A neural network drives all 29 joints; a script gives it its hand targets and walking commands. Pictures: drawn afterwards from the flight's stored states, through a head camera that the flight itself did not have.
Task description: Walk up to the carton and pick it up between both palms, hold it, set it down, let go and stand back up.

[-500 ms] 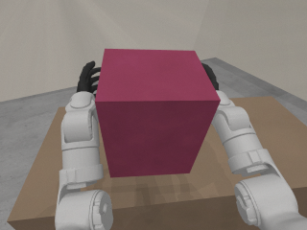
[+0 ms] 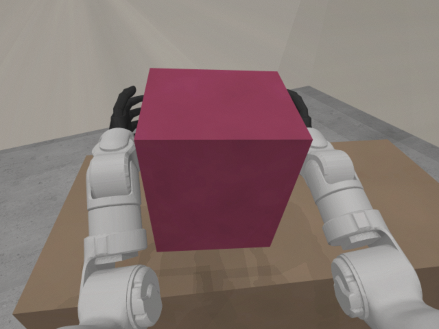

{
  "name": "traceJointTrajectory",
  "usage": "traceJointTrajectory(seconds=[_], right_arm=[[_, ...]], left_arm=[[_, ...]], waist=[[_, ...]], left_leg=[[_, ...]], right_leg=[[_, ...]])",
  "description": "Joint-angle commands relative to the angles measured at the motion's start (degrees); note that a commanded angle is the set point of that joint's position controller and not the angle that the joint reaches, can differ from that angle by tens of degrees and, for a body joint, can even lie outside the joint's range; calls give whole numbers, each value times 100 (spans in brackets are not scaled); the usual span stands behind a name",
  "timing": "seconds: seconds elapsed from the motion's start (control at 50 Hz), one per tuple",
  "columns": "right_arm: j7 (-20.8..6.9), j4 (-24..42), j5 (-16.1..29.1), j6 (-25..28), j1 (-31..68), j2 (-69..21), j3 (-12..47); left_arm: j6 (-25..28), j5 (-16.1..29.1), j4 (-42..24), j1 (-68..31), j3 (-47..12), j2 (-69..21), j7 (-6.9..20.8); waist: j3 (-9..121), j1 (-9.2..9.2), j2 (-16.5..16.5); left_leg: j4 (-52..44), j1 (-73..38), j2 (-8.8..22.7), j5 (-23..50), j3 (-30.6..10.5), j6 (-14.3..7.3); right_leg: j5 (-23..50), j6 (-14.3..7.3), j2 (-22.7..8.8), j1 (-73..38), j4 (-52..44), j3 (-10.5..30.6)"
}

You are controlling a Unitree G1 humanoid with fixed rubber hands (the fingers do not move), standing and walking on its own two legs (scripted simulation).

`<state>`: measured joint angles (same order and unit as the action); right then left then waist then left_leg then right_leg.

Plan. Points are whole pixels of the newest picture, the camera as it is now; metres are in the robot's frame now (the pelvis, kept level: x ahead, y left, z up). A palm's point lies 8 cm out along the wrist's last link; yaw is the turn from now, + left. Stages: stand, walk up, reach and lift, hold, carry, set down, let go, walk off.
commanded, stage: hold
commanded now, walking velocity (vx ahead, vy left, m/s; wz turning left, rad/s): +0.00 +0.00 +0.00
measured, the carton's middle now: (214, 164) +0.34 +0.01 +0.20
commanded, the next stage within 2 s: none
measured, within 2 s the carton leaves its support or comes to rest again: neither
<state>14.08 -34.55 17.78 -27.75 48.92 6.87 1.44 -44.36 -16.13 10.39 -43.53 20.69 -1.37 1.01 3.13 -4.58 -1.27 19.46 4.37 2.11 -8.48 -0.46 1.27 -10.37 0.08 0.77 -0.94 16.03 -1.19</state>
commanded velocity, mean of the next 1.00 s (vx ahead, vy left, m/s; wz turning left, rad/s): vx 0.00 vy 0.00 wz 0.00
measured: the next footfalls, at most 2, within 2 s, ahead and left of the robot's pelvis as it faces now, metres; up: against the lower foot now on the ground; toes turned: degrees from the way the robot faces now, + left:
none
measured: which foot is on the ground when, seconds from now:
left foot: down 0.00-1.00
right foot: down 0.00-1.00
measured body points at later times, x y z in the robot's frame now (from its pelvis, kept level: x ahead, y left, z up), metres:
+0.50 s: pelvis +0.00 +0.01 +0.00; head -0.05 +0.03 +0.45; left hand +0.39 +0.16 +0.25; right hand +0.39 -0.14 +0.23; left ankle +0.03 +0.13 -0.75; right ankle -0.01 -0.12 -0.75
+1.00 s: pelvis +0.01 +0.00 +0.00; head -0.06 +0.02 +0.44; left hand +0.38 +0.15 +0.25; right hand +0.39 -0.15 +0.24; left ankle +0.03 +0.13 -0.75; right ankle -0.01 -0.12 -0.75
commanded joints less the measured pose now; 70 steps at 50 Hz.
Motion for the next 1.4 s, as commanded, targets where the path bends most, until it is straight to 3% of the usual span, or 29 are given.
traceJointTrajectory(seconds=[0.0, 0.12, 0.3, 0.42, 0.52, 0.68, 0.84, 0.98, 1.14, 1.24, 1.38], right_arm=[[-437, 1384, 397, 261, 4707, -3979, 1578], [-443, 1555, 503, 340, 4779, -3948, 1673], [-468, 1524, 519, 345, 4722, -3939, 1706], [-440, 1841, 660, 368, 4670, -3921, 1906], [-419, 1764, 616, 308, 4564, -3836, 1839], [-383, 1977, 705, 265, 4460, -3923, 1974], [-310, 2196, 797, 205, 4351, -3929, 2139], [-374, 1847, 579, 167, 4534, -3968, 1884], [-352, 2027, 640, 270, 4681, -4047, 1999], [-381, 1456, 441, 183, 4490, -3926, 1717], [-378, 1825, 586, 338, 4768, -4015, 1855]], left_arm=[[158, 800, 137, -3909, -2705, -3205, 771], [209, 905, -5, -3977, -2910, -3294, 697], [186, 876, 39, -3842, -2890, -3313, 658], [195, 968, -279, -3783, -3095, -3381, 598], [108, 877, -171, -3598, -2998, -3312, 666], [101, 994, -507, -3607, -3226, -3379, 654], [48, 954, -677, -3434, -3163, -3246, 705], [7, 774, -264, -3634, -2856, -3156, 818], [147, 960, -388, -3770, -3035, -3255, 732], [68, 674, 171, -3552, -2592, -3080, 826], [187, 891, -252, -3920, -2898, -3251, 765]], waist=[[1548, -20, 154], [1894, -71, 269], [1772, -28, 282], [2012, -38, 278], [1792, -70, 251], [1994, -91, 345], [1981, -68, 235], [1445, 2, 151], [1997, -48, 99], [1405, 39, 35], [2027, -43, 195]], left_leg=[[-166, -915, -430, 686, 203, -49], [-20, -1092, -425, 1102, 175, 29], [-61, -978, -410, 1090, 168, 15], [90, -1157, -410, 1550, 136, 87], [4, -1084, -398, 1355, 148, 62], [98, -1173, -407, 1630, 138, 139], [127, -1188, -438, 1697, 146, 110], [-98, -893, -424, 985, 188, -14], [47, -1101, -444, 1311, 157, 25], [-209, -913, -431, 611, 217, -98], [37, -1157, -454, 1368, 188, 43]], right_leg=[[511, 377, 301, 587, -387, -97], [835, 376, 351, 465, -312, -136], [746, 339, 359, 451, -316, -132], [1243, 364, 394, 321, -234, -163], [1064, 341, 390, 377, -273, -172], [1406, 350, 383, 226, -217, -143], [1794, 419, 349, 139, -177, -110], [955, 383, 291, 418, -322, -82], [1402, 432, 324, 264, -217, -102], [604, 413, 274, 532, -396, -82], [1336, 436, 350, 252, -251, -119]])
